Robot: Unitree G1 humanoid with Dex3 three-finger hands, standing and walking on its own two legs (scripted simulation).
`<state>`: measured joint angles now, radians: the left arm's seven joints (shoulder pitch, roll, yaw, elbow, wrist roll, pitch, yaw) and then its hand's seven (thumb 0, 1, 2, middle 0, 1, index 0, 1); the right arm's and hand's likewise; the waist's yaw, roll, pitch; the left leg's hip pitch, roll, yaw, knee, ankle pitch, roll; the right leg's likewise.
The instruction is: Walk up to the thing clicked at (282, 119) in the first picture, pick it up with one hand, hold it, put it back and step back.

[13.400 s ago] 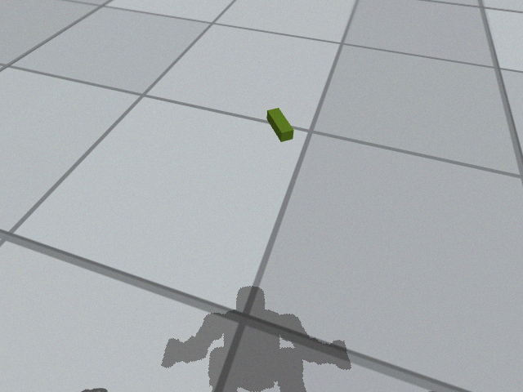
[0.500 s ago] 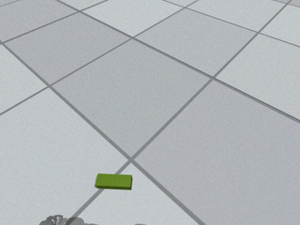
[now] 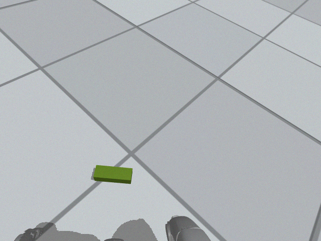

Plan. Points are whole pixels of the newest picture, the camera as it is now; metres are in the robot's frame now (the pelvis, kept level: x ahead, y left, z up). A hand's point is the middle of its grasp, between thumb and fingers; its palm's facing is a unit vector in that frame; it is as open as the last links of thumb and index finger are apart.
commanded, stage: walk up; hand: left
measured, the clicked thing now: (113, 174) +0.51 +0.20 -0.74
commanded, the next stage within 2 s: none
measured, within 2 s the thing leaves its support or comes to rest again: neither
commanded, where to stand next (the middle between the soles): +0.12 -0.02 m, yaw -1 degrees
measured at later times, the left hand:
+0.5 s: hand (70, 238) +0.12 +0.21 -0.12, palm faces -0.04 -0.89 -0.45, open 7.4 cm
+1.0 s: hand (61, 236) +0.13 +0.25 -0.16, palm faces -0.06 -0.89 -0.45, open 7.4 cm
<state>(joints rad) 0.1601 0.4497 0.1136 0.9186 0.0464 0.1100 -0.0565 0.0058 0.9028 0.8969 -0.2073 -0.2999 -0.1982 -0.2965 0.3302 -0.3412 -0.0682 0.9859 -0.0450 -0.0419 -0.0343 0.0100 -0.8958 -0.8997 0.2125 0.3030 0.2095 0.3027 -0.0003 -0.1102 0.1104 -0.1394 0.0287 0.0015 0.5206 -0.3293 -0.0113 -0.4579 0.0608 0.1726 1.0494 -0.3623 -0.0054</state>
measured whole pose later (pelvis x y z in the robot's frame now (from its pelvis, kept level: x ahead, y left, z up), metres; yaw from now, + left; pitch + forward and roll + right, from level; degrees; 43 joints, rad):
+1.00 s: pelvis +0.02 -0.03 -0.02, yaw -3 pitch -3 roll +0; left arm 0.18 0.40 0.05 0.86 0.01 0.01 0.04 0.01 0.90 0.90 -0.21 -0.30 -0.20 -0.30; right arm 0.11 -0.39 -0.06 0.75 -0.03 0.04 0.02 0.01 -0.90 -0.90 0.21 0.30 0.20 0.30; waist 0.01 0.01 0.18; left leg -0.39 -0.02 0.03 0.68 -0.23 0.04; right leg -0.27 0.02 0.01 0.78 -0.49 -0.02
